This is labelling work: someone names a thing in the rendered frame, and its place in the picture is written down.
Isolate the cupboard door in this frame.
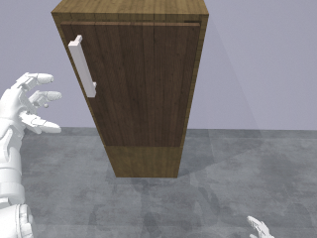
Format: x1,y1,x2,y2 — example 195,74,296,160
60,21,200,148

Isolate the right robot hand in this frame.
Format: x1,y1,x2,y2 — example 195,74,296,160
247,215,274,238

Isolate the left robot hand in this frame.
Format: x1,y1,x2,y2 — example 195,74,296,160
0,72,62,134

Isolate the robot left forearm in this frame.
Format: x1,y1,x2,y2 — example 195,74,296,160
0,118,26,209

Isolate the left robot upper arm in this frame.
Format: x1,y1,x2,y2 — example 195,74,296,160
0,203,38,238

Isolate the handle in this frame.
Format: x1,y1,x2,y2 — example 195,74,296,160
68,35,97,97

